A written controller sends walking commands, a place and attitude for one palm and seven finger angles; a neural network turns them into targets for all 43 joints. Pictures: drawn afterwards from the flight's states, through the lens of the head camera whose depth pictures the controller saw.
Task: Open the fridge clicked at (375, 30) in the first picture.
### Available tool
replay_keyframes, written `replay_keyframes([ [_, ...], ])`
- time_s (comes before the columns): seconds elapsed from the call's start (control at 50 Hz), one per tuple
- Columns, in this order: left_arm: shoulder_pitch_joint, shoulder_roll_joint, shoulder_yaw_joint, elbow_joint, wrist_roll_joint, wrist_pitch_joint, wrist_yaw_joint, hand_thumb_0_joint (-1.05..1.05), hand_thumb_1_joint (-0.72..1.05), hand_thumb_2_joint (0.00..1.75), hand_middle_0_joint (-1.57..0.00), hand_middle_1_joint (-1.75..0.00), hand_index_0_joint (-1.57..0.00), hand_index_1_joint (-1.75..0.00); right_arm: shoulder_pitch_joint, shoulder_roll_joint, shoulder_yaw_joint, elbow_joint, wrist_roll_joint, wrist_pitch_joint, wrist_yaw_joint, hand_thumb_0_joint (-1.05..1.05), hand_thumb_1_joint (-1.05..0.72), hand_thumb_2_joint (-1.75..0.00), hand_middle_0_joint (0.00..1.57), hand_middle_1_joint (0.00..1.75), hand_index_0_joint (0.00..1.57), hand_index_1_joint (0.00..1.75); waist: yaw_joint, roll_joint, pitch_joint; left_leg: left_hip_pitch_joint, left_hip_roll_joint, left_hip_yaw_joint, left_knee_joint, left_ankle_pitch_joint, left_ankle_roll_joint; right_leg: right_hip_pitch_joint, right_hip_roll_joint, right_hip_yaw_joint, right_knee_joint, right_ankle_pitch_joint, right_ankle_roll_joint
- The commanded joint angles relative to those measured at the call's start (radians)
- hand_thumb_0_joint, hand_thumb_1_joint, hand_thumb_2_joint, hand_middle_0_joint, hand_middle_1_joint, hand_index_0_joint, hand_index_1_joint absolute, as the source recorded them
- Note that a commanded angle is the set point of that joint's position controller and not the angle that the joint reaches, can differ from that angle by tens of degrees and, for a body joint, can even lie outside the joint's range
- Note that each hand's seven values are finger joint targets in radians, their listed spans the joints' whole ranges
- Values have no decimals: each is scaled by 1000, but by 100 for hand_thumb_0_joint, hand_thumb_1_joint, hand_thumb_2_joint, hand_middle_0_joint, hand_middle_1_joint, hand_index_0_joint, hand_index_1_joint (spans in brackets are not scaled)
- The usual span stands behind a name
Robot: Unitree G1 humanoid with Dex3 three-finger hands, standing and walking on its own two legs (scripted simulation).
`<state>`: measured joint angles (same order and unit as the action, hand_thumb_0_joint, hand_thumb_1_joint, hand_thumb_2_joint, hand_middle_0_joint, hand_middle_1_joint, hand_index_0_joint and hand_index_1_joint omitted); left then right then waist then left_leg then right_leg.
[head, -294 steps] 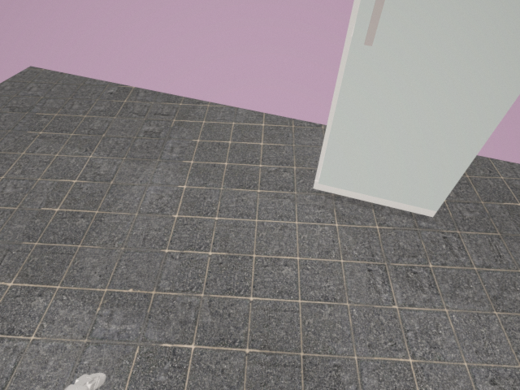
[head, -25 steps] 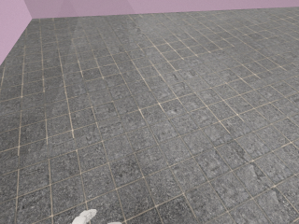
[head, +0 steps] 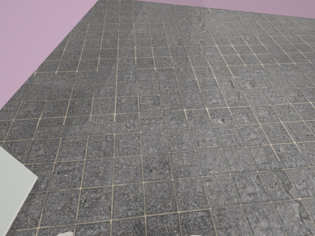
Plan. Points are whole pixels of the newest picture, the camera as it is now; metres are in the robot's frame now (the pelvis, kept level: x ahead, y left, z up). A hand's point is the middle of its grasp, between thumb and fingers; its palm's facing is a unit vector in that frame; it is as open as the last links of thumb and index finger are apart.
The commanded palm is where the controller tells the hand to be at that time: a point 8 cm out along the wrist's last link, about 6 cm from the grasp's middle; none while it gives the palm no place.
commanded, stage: turn to face it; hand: left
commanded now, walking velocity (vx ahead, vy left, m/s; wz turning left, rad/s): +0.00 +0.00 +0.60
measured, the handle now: out of the picture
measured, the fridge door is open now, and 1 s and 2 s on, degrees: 0 0 0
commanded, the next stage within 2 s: none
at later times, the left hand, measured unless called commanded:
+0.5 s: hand out of the picture -0.07 +0.16 -0.16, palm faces +0.36 -0.90 -0.25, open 7.4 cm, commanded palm none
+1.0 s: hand out of the picture -0.09 +0.23 -0.15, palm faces +0.58 -0.78 -0.25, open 7.4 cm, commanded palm none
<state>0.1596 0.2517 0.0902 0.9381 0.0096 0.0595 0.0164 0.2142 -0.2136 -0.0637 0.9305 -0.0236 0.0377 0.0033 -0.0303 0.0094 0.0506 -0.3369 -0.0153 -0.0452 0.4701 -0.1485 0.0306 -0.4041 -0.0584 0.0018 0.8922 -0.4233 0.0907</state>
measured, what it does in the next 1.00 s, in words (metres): steps on the spot, turning left: right foot, then left foot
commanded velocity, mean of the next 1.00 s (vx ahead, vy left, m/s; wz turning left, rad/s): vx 0.00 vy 0.00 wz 0.60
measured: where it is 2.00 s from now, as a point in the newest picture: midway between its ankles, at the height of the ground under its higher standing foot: outside the picture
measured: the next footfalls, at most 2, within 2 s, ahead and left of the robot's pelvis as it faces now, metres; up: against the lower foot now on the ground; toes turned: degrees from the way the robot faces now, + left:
right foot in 0.10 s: +0.03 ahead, -0.15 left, +0.00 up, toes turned +2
left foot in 0.58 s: -0.06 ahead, +0.09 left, +0.00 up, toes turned +29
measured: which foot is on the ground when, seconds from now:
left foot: down 0.00-0.10, up 0.12-0.56, down 0.58-1.00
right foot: up 0.00-0.08, down 0.10-0.58, up 0.60-1.00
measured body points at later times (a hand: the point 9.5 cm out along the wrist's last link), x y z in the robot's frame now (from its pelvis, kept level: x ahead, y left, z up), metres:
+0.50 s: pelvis -0.04 -0.04 +0.00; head +0.00 -0.04 +0.45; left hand -0.09 +0.20 -0.14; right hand +0.12 -0.27 -0.15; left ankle -0.09 +0.09 -0.70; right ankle -0.01 -0.15 -0.74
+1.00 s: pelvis -0.07 -0.02 +0.00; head -0.06 +0.01 +0.45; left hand -0.12 +0.27 -0.13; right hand +0.12 -0.20 -0.13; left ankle -0.10 +0.07 -0.74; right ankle +0.01 -0.16 -0.69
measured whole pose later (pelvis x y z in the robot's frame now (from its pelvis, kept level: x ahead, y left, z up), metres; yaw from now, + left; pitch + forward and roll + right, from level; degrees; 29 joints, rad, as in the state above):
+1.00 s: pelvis -0.07 -0.02 +0.00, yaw +36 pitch +1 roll -1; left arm 0.12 0.25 0.07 0.88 0.01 0.06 0.01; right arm 0.22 -0.21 -0.05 0.92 -0.02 0.04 0.01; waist -0.04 0.00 0.05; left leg -0.29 -0.06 -0.09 0.47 -0.18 0.05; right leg -0.42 -0.06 0.01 0.90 -0.42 0.10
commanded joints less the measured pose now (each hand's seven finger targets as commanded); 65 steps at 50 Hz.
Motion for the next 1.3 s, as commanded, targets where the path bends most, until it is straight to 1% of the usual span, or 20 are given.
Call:
replay_keyframes([
  [0.0,35,56,-3,-88,-4,-31,8,0,90,90,-20,-30,-20,-30,-17,-224,-67,-81,-4,-5,-2,0,-90,-90,20,30,20,30,13,199,-98,63,211,-313,-138,38,122,82,38,-20,-194,-1,-14],
  [0.06,173,100,15,-62,0,-42,14,0,90,90,-20,-30,-20,-30,-69,-191,-70,-111,3,7,5,0,-90,-90,20,30,20,30,80,101,-106,-174,106,-264,-39,-177,30,377,-3,-7,-521,132,-49],
  [0.08,180,200,34,-78,21,-53,23,0,90,90,-20,-30,-20,-30,-42,-110,-59,-130,11,12,9,0,-90,-90,20,30,20,30,85,-199,-97,-362,-26,-96,251,-335,-55,450,-277,289,-708,-93,-136],
  [0.1,109,258,30,-112,17,-46,27,0,90,90,-20,-30,-20,-30,-61,-117,-61,-148,2,9,8,0,-90,-90,20,30,20,30,81,-321,-56,-377,-51,-18,510,-407,-85,267,-471,457,-760,-130,-217],
  [0.14,-42,164,14,-148,8,-57,28,0,90,90,-20,-30,-20,-30,-33,-150,-68,-113,-12,25,18,0,-90,-90,20,30,20,30,2,-232,7,-292,20,-50,682,-297,-68,87,-354,264,-742,-84,-181],
  [0.22,-9,97,-16,-132,8,-73,18,0,90,90,-20,-30,-20,-30,9,-117,-55,-68,-3,24,31,0,-90,-90,20,30,20,30,-4,-179,17,-297,38,35,754,-171,-108,206,-233,-5,-601,340,-151],
  [0.42,147,165,1,-78,23,-63,18,0,90,90,-20,-30,-20,-30,-151,-96,-26,-105,9,19,32,0,-90,-90,20,30,20,30,84,-217,-57,-179,66,125,399,-302,-112,361,-328,-62,-524,556,-212],
  [0.52,121,183,16,-67,13,-50,11,0,90,90,-20,-30,-20,-30,-58,-116,-24,-90,11,-5,26,0,-90,-90,20,30,20,30,41,-202,-133,74,45,169,45,-137,-75,305,-316,-160,-349,559,-144],
  [0.54,117,164,14,-73,5,-45,8,0,90,90,-20,-30,-20,-30,5,-165,-37,-74,9,-14,26,0,-90,-90,20,30,20,30,1,-80,-172,240,83,103,-74,22,-54,194,-281,-196,-201,462,-93],
  [0.56,106,100,5,-112,-3,-42,0,0,90,90,-20,-30,-20,-30,65,-286,-68,-71,4,-25,17,0,-90,-90,20,30,20,30,-38,237,-200,433,351,-254,-107,370,62,-124,-137,-223,31,-18,-2],
  [0.58,26,77,-14,-148,5,-33,3,0,90,90,-20,-30,-20,-30,131,-341,-79,-44,13,-17,8,0,-90,-90,20,30,20,30,-71,286,-189,408,460,-329,-99,623,164,-224,-86,-123,182,-262,12],
  [0.7,44,103,8,-82,9,-24,-8,0,90,90,-20,-30,-20,-30,-63,-214,-37,-94,6,-28,-11,0,-90,-90,20,30,20,30,22,139,-82,193,241,-141,-137,292,100,-155,-74,-18,285,52,9],
  [0.94,-69,79,-4,-145,1,-29,7,0,90,90,-20,-30,-20,-30,38,-224,-56,-76,-3,-16,-9,0,-90,-90,20,30,20,30,-20,136,-98,216,228,-363,-131,190,156,-84,0,16,-20,-19,9],
  [1.06,47,83,-3,-130,-12,-45,16,0,90,90,-20,-30,-20,-30,-13,-210,-61,-91,3,-5,-4,0,-90,-90,20,30,20,30,40,149,-144,45,143,-389,-45,191,92,240,51,-1,-414,135,-24],
  [1.08,84,116,5,-123,-7,-53,21,0,90,90,-20,-30,-20,-30,-9,-176,-58,-95,10,-4,0,0,-90,-90,20,30,20,30,57,66,-160,-66,96,-346,19,59,40,389,-13,45,-560,195,-41],
  [1.1,88,210,22,-128,8,-64,28,0,90,90,-20,-30,-20,-30,15,-112,-49,-107,20,-5,6,0,-90,-90,20,30,20,30,60,-216,-165,-277,-26,-166,225,-223,-46,535,-272,288,-664,138,-122],
  [1.12,68,240,19,-144,10,-57,31,0,90,90,-20,-30,-20,-30,-6,-133,-52,-124,7,-4,3,0,-90,-90,20,30,20,30,65,-282,-123,-306,-72,-44,445,-426,-79,387,-445,405,-666,225,-215],
  [1.14,17,204,8,-158,7,-55,31,0,90,90,-20,-30,-20,-30,-1,-155,-60,-115,-2,2,8,0,-90,-90,20,30,20,30,36,-166,-89,-269,-25,-68,592,-385,-70,278,-412,311,-648,233,-244],
  [1.2,-82,115,-13,-167,2,-64,25,0,90,90,-20,-30,-20,-30,50,-142,-61,-52,-2,25,24,0,-90,-90,20,30,20,30,-23,-170,-6,-253,27,-17,740,-241,-93,201,-262,100,-610,316,-184],
  [1.28,3,123,-12,-139,8,-68,23,0,90,90,-20,-30,-20,-30,8,-120,-49,-58,1,33,30,0,-90,-90,20,30,20,30,14,-196,11,-249,46,36,703,-216,-114,237,-257,4,-595,352,-190],
])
